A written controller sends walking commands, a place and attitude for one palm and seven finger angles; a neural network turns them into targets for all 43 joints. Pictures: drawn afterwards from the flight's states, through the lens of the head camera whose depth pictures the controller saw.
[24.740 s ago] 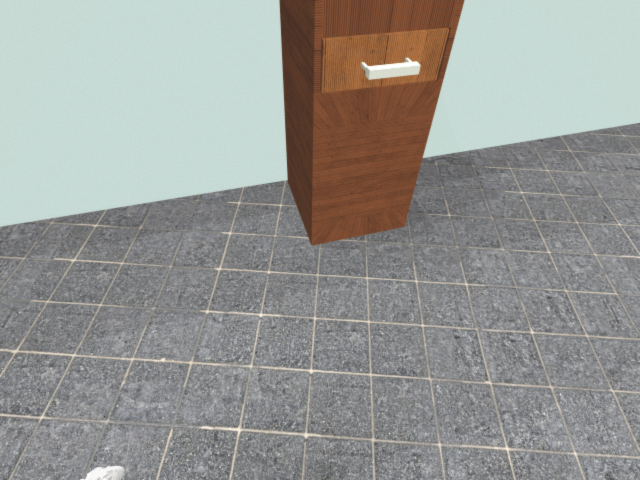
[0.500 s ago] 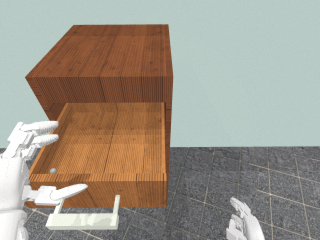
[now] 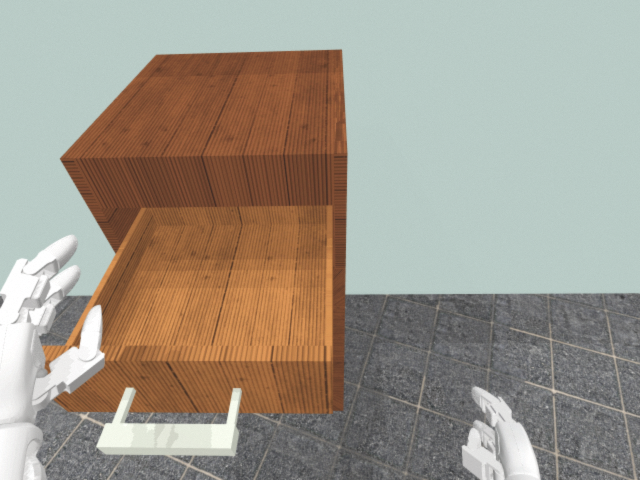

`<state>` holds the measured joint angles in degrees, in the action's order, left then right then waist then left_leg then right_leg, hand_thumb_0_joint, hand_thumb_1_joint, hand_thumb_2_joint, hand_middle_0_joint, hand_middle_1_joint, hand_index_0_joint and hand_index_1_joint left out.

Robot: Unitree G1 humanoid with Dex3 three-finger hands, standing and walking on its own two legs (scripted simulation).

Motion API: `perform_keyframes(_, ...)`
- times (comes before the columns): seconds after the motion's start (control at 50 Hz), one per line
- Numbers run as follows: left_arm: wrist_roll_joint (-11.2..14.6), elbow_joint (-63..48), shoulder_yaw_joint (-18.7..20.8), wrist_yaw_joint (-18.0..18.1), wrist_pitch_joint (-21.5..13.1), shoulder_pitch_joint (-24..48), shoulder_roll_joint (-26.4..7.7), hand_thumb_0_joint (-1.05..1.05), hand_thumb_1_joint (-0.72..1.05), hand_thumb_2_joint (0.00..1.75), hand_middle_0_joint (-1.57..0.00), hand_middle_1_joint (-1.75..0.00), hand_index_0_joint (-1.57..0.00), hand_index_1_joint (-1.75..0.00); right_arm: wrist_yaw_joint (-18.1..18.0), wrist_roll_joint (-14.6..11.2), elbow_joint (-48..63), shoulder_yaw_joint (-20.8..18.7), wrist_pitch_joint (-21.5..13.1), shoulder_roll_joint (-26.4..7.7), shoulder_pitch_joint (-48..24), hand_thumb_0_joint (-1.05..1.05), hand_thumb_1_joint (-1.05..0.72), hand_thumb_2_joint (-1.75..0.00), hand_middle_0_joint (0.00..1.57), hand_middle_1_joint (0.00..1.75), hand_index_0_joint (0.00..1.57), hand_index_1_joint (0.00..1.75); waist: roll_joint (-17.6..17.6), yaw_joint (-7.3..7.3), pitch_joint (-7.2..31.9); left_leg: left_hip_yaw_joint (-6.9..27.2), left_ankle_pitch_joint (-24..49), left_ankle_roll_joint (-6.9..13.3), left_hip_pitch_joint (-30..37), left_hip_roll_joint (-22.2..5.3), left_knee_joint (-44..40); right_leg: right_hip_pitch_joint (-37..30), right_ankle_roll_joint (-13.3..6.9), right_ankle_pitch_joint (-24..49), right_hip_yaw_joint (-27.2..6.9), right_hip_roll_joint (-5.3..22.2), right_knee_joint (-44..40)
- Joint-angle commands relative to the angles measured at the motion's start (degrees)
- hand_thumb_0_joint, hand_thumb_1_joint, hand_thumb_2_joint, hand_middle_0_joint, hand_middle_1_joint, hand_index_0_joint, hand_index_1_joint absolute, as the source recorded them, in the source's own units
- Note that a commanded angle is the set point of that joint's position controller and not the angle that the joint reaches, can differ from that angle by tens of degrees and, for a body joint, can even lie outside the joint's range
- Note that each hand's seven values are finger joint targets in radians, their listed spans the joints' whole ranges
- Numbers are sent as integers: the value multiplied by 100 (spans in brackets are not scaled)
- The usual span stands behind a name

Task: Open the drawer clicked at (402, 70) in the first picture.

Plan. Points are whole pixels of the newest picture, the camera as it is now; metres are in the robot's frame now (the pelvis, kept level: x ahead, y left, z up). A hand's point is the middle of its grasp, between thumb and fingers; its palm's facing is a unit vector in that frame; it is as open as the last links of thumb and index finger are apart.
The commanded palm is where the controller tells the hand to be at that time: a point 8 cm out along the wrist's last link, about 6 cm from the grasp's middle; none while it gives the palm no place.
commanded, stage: draw the hand back to the body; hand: left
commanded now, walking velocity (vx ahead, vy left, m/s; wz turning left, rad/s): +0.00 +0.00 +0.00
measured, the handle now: (176, 418) +0.19 +0.21 -0.01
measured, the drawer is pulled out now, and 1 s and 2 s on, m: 0.28 0.28 0.28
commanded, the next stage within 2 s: step back with the hand held close in 0.14 s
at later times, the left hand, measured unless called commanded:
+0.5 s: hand (90, 360) +0.18 +0.24 +0.16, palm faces +0.33 -0.83 -0.46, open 7.4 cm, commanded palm +0.11 +0.29 +0.18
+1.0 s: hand (22, 424) +0.11 +0.25 +0.17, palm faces +0.38 -0.82 -0.42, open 7.4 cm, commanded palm +0.04 +0.30 +0.18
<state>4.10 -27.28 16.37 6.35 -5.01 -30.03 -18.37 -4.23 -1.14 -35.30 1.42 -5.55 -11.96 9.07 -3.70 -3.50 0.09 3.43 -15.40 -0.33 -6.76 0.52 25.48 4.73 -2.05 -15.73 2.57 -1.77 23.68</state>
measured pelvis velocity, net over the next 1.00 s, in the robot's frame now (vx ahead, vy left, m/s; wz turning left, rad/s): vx -0.08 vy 0.02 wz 0.03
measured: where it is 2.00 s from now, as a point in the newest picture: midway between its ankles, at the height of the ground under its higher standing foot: outside the picture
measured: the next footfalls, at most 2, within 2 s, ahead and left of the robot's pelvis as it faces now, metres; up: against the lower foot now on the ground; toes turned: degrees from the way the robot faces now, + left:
right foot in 1.40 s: -0.19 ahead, -0.12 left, +0.00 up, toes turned -2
left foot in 1.72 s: -0.34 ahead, +0.03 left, +0.00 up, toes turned +9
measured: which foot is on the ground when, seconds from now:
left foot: down 0.00-1.00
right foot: down 0.00-1.00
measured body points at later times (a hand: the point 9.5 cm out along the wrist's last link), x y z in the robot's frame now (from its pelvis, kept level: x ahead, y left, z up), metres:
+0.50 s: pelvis -0.02 +0.00 +0.00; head +0.01 +0.00 +0.45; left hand +0.15 +0.28 +0.18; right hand +0.17 -0.23 -0.09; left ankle -0.01 +0.13 -0.74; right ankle -0.03 -0.09 -0.74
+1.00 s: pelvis -0.08 +0.02 -0.02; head -0.05 +0.04 +0.43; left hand +0.09 +0.30 +0.19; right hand +0.12 -0.21 -0.09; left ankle -0.04 +0.12 -0.73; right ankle -0.03 -0.09 -0.74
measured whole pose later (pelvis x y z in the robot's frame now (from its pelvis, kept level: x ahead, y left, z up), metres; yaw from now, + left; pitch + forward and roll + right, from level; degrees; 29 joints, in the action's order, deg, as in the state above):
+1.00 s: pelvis -0.08 +0.02 -0.02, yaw +2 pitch +2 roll -2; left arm 2.8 -38.9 21.6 8.4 -11.6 -34.5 -22.5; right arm -3.5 -1.2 -32.4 0.5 -3.5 -11.4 10.0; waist 0.4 0.0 -0.2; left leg 4.1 -19.1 0.4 -26.2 1.0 41.7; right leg 21.9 -1.5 -12.8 5.1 -0.9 32.3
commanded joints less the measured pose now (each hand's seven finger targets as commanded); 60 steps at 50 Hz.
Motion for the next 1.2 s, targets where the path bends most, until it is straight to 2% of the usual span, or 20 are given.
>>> perform_keyframes(0.0, -6, -1124, 669, 94, -386, 354, -1009, 0, 90, 90, -20, -30, -20, -30, -41, 29, 952, -190, -307, -521, -827, 0, -90, -90, 20, 30, 20, 30, 95, 21, 268, -177, 1359, 143, 211, -122, -274, 303, 104, 1254, -26, 317, -504)
perform_keyframes(0.22, -5, -1232, 664, 89, -388, 381, -1028, 0, 90, 90, -20, -30, -20, -30, -25, 17, 987, -193, -317, -521, -807, 0, -90, -90, 20, 30, 20, 30, -13, 22, 390, -160, 1427, 128, 234, -127, -289, 208, 109, 1308, -33, 343, -480)
perform_keyframes(0.24, 3, -1782, 1614, 171, -693, 1452, -1971, 0, 90, 90, -20, -30, -20, -30, -1, -50, 1290, -106, -224, -567, -553, 0, -90, -90, 20, 30, 20, 30, -228, 193, -456, 16, 1039, 222, -327, -165, -134, 835, 125, 1421, -387, 618, -848)
perform_keyframes(0.26, -28, -1276, 1382, 116, -730, 807, -1563, 0, 90, 90, -20, -30, -20, -30, -1, 8, 1055, -200, -167, -516, -564, 0, -90, -90, 20, 30, 20, 30, 570, 209, -269, 97, 975, 235, -391, -172, 50, 840, 149, 1458, -429, 696, -884)
perform_keyframes(0.3, -62, -1035, 929, 19, -707, 35, -1055, 0, 90, 90, -20, -30, -20, -30, 14, 3, 1098, -280, -42, -578, -627, 0, -90, -90, 20, 30, 20, 30, 927, 276, 137, 44, 1193, 249, -266, -149, 368, 783, 139, 1963, -435, 851, -751)
perform_keyframes(0.38, -74, -1501, 980, 43, -791, -521, -1088, 0, 90, 90, -20, -30, -20, -30, 33, 7, 1162, -389, 87, -694, -578, 0, -90, -90, 20, 30, 20, 30, 209, 311, 905, 25, 1970, 223, -314, -241, 369, 422, 89, 2459, -325, 920, -229)
perform_keyframes(0.54, -73, -2120, 1296, 193, -802, -664, -1459, 0, 90, 90, -20, -30, -20, -30, -70, -15, 1274, -475, 227, -719, -602, 0, -90, -90, 20, 30, 20, 30, 38, 334, 1048, 363, 2292, 226, -738, -497, 164, 467, 107, 1923, -192, 718, 162)
perform_keyframes(0.66, -71, -2179, 1289, 218, -828, -836, -1380, 0, 90, 90, -20, -30, -20, -30, -66, 6, 1288, -468, 150, -724, -538, 0, -90, -90, 20, 30, 20, 30, -115, 329, 974, 645, 1603, 323, -1392, -701, -223, 328, 177, 1316, -163, 508, 489)
perform_keyframes(0.76, -122, -2247, 1323, 231, -889, -751, -1349, 0, 90, 90, -20, -30, -20, -30, -34, 32, 1337, -422, 21, -753, -507, 0, -90, -90, 20, 30, 20, 30, -498, 324, 753, 845, 58, 477, -2482, -882, -620, -30, 218, 668, -216, 365, 966)
perform_keyframes(0.84, -161, -2289, 1413, 252, -957, -508, -1436, 0, 90, 90, -20, -30, -20, -30, -25, 11, 1345, -436, -76, -752, -442, 0, -90, -90, 20, 30, 20, 30, -60, 361, 583, 711, -958, 445, -2828, -692, -302, 119, 163, 492, -519, 555, 611)
perform_keyframes(0.88, -128, -2140, 1284, 276, -971, -460, -1336, 0, 90, 90, -20, -30, -20, -30, -5, -15, 1287, -449, -88, -705, -344, 0, -90, -90, 20, 30, 20, 30, 549, 414, 473, 397, -1018, 264, -2130, -285, 568, 1162, -46, -283, -939, 980, -243)
perform_keyframes(0.92, -111, -2125, 1206, 344, -1001, -315, -1341, 0, 90, 90, -20, -30, -20, -30, -10, -1, 1077, -465, -85, -673, -296, 0, -90, -90, 20, 30, 20, 30, 974, 448, 506, -5, -694, 69, -1052, 64, 2048, 2464, -421, -953, -1319, 1692, -923)
perform_keyframes(0.96, -130, -2151, 1164, 394, -939, -256, -1308, 0, 90, 90, -20, -30, -20, -30, -1, 57, 986, -397, -31, -607, -318, 0, -90, -90, 20, 30, 20, 30, 949, 479, 512, -17, -518, 88, -712, -9, 2179, 2701, -524, -499, -1104, 1835, -842)
perform_keyframes(1.0, -121, -2215, 1303, 393, -891, -311, -1404, 0, 90, 90, -20, -30, -20, -30, -32, 49, 1033, -379, -12, -637, -406, 0, -90, -90, 20, 30, 20, 30, 601, 451, 374, 130, -350, 123, -973, -225, 708, 2177, -244, -146, -625, 1371, -265)
perform_keyframes(1.04, -180, -2397, 1412, 403, -935, -399, -1523, 0, 90, 90, -20, -30, -20, -30, -80, 41, 1160, -460, -51, -785, -585, 0, -90, -90, 20, 30, 20, 30, -516, 368, 402, 1059, 805, 408, -1754, -1078, -497, 1218, 186, 482, -168, 494, 811)
perform_keyframes(1.06, -205, -2384, 1447, 371, -970, -534, -1477, 0, 90, 90, -20, -30, -20, -30, -46, 75, 1187, -402, -63, -662, -533, 0, -90, -90, 20, 30, 20, 30, -1173, 390, 732, 1449, 807, 501, -2151, -1409, -944, 780, 231, 31, -73, 255, 1843)
perform_keyframes(1.08, -226, -2655, 1420, 336, -1002, -344, -1490, 0, 90, 90, -20, -30, -20, -30, -20, 162, 1236, -410, -98, -625, -508, 0, -90, -90, 20, 30, 20, 30, -1367, 393, 735, 1665, 1188, 651, -2177, -1643, -1058, 983, 241, -781, -192, 205, 2542)
perform_keyframes(1.1, -221, -2773, 1386, 328, -1021, -331, -1437, 0, 90, 90, -20, -30, -20, -30, 17, 216, 1184, -438, -162, -605, -392, 0, -90, -90, 20, 30, 20, 30, -1182, 387, 769, 1652, 1765, 765, -1957, -1735, -888, 1292, 224, -1186, -346, 178, 3012)
perform_keyframes(1.14, -170, -2767, 1269, 340, -1029, -505, -1303, 0, 90, 90, -20, -30, -20, -30, 79, 197, 1053, -498, -285, -584, -265, 0, -90, -90, 20, 30, 20, 30, -591, 340, 1128, 1256, 3797, 798, -632, -1687, -138, 1818, 226, -1125, -364, 213, 2586)
perform_keyframes(1.18, -176, -2638, 1146, 277, -1002, -624, -1186, 0, 90, 90, -20, -30, -20, -30, 164, 183, 922, -486, -342, -634, -240, 0, -90, -90, 20, 30, 20, 30, -668, 334, 1213, 989, 4310, 708, -37, -1488, -89, 1931, 287, -957, -148, 104, 2308)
